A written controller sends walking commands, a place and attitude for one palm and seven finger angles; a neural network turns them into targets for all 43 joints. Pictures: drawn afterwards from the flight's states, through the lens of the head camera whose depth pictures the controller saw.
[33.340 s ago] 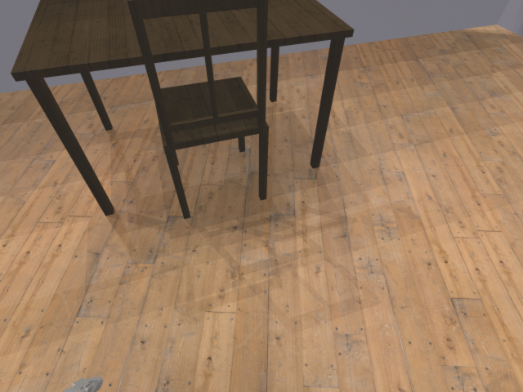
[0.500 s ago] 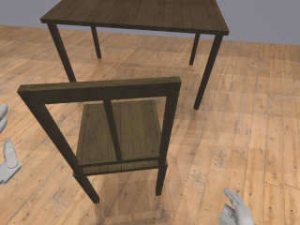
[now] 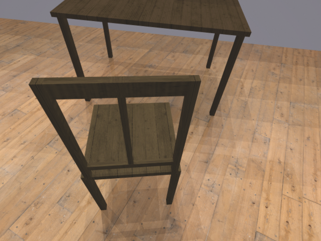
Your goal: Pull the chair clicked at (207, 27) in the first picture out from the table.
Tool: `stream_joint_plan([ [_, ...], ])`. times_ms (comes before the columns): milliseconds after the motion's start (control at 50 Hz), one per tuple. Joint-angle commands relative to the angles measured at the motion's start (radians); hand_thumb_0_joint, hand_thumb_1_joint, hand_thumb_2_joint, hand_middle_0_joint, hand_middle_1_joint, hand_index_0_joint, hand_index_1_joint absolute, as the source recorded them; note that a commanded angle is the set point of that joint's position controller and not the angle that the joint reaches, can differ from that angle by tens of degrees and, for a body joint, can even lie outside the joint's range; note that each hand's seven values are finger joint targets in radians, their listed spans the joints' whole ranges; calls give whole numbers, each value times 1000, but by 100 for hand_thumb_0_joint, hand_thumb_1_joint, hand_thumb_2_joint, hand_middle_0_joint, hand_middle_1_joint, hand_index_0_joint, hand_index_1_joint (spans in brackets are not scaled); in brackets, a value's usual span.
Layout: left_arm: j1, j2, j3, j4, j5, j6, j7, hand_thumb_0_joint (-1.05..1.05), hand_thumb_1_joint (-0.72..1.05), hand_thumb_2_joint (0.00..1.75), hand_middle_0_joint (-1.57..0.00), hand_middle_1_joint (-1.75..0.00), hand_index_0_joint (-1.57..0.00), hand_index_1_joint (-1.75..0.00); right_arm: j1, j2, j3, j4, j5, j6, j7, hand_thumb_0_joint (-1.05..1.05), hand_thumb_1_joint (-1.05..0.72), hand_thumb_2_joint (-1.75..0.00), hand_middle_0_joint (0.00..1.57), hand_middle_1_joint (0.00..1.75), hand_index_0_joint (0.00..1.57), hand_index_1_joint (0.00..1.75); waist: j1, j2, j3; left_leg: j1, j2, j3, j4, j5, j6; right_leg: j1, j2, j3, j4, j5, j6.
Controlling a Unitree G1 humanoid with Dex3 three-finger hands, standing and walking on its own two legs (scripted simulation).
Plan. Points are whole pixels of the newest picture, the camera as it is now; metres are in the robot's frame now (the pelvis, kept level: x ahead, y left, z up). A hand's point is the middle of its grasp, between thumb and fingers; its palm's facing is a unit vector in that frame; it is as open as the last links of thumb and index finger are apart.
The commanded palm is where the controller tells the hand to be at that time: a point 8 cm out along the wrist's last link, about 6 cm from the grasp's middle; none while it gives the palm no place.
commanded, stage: let the arm hang, fingers relaxed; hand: left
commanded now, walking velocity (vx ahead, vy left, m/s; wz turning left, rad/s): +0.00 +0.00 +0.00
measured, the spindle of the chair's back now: (127, 135) +0.43 +0.13 -0.05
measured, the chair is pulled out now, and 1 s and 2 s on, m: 0.70 0.70 0.70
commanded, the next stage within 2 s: look to check the result in 0.76 s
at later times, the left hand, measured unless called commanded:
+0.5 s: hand out of the picture -0.02 +0.15 -0.17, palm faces +0.02 -0.99 -0.17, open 7.3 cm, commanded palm none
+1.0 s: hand out of the picture -0.02 +0.14 -0.17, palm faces +0.03 -0.98 -0.17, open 7.3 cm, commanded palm none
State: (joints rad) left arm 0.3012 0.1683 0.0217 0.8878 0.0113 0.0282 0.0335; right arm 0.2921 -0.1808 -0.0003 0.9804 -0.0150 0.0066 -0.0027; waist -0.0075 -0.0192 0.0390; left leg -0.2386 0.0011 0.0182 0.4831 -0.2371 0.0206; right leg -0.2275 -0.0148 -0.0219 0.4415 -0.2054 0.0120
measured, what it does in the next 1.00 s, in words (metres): stands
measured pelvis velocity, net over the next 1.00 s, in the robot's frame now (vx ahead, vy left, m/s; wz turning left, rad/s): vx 0.00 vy -0.01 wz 0.00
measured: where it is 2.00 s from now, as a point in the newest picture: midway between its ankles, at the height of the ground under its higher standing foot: outside the picture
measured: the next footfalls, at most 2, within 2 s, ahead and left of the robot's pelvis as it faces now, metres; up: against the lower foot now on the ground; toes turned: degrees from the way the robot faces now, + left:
none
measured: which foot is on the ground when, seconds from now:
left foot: down 0.00-1.00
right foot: down 0.00-1.00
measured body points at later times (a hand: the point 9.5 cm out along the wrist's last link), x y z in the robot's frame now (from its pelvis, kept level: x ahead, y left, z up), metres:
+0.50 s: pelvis +0.00 -0.01 +0.00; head +0.00 -0.02 +0.45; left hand -0.02 +0.20 -0.15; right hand -0.03 -0.20 -0.17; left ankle +0.01 +0.10 -0.74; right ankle +0.02 -0.13 -0.74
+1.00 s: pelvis +0.00 -0.01 +0.00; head +0.02 -0.03 +0.45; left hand -0.02 +0.19 -0.16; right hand -0.03 -0.22 -0.16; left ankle +0.01 +0.10 -0.74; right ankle +0.02 -0.13 -0.74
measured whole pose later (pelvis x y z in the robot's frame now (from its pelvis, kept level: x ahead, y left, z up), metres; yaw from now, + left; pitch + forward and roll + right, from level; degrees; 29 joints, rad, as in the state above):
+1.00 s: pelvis +0.00 -0.01 +0.00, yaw +0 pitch -1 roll +0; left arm 0.32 0.11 -0.01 1.10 0.01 0.01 0.03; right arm 0.34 -0.12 0.00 1.12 -0.01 -0.02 -0.03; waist -0.01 0.03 0.04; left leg -0.21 0.01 0.02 0.44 -0.22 0.00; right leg -0.22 -0.01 -0.02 0.44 -0.21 -0.01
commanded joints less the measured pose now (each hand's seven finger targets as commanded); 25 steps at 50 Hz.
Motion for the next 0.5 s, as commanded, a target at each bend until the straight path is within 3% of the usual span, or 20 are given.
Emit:
stream_joint_plan([
  [0, 59, 121, -2, 29, 6, -30, -4, 0, 90, 90, -20, -30, -20, -30, 46, -96, -17, -19, -2, -21, -9, 0, -90, -90, 20, 30, 20, 30, 6, 129, -18, -29, 87, -114, -161, -90, 27, 35, -67, 78, -90, -13, -64],
  [60, 58, 116, -13, 83, 3, -29, -6, 0, 90, 90, -20, -30, -20, -30, 82, -94, -17, 17, 1, -19, -12, 0, -90, -90, 20, 30, 20, 30, 3, 35, 35, -40, 88, -117, -163, -98, 32, 3, -74, 79, -104, -41, -68],
  [100, 68, 111, -17, 110, 0, -29, -5, 0, 90, 90, -20, -30, -20, -30, 113, -92, -14, 43, 2, -21, -14, 0, -90, -90, 20, 30, 20, 30, 2, 20, 20, -26, 86, -118, -158, -82, 34, 4, -76, 85, -102, -44, -69],
  [120, 76, 108, -20, 124, -1, -30, -4, 0, 90, 90, -20, -30, -20, -30, 122, -90, -14, 51, 3, -22, -15, 0, -90, -90, 20, 30, 20, 30, 2, 20, 10, -12, 86, -112, -153, -71, 35, 3, -79, 85, -105, -42, -70],
  [140, 74, 107, -23, 135, -2, -28, -4, 0, 90, 90, -20, -30, -20, -30, 123, -85, -13, 62, 3, -19, -17, 0, -90, -90, 20, 30, 20, 30, 3, 39, 47, -27, 85, -109, -160, -84, 36, -13, -74, 82, -110, -53, -73],
  [220, 98, 92, -26, 170, -3, -31, 0, 0, 90, 90, -20, -30, -20, -30, 156, -73, -7, 91, 6, -27, -21, 0, -90, -90, 20, 30, 20, 30, 4, 7, 13, -7, 89, -110, -153, -28, 38, 5, -79, 83, -92, -15, -71],
  [260, 98, 87, -29, 180, -4, -29, 2, 0, 90, 90, -20, -30, -20, -30, 156, -64, -5, 103, 6, -25, -22, 0, -90, -90, 20, 30, 20, 30, 2, 9, 59, -23, 88, -109, -158, -43, 36, -21, -77, 84, -96, -37, -72],
  [320, 112, 74, -28, 192, -3, -32, 5, 0, 90, 90, -20, -30, -20, -30, 161, -49, -4, 116, 7, -27, -24, 0, -90, -90, 20, 30, 20, 30, 3, 0, 42, -6, 85, -103, -149, -17, 37, -20, -82, 84, -93, -21, -70],
  [340, 109, 73, -28, 193, -3, -32, 6, 0, 90, 90, -20, -30, -20, -30, 157, -44, -5, 119, 8, -25, -24, 0, -90, -90, 20, 30, 20, 30, 3, 2, 70, -18, 84, -104, -154, -25, 39, -29, -77, 81, -100, -31, -71],
  [420, 109, 53, -24, 192, -1, -35, 9, 0, 90, 90, -20, -30, -20, -30, 158, -27, -6, 123, 6, -27, -25, 0, -90, -90, 20, 30, 20, 30, -2, 3, 63, -4, 84, -98, -151, -22, 35, -40, -79, 85, -95, -27, -69],
  [460, 110, 51, -23, 189, 2, -33, 10, 0, 90, 90, -20, -30, -20, -30, 146, -20, -7, 123, 5, -25, -25, 0, -90, -90, 20, 30, 20, 30, 1, 34, 102, -28, 84, -101, -159, -49, 35, -58, -76, 85, -98, -39, -68],
  [480, 111, 46, -22, 187, 1, -35, 10, 0, 90, 90, -20, -30, -20, -30, 147, -19, -8, 121, 5, -26, -25, 0, -90, -90, 20, 30, 20, 30, 0, 13, 88, -20, 83, -99, -157, -42, 35, -52, -75, 87, -96, -32, -68],
])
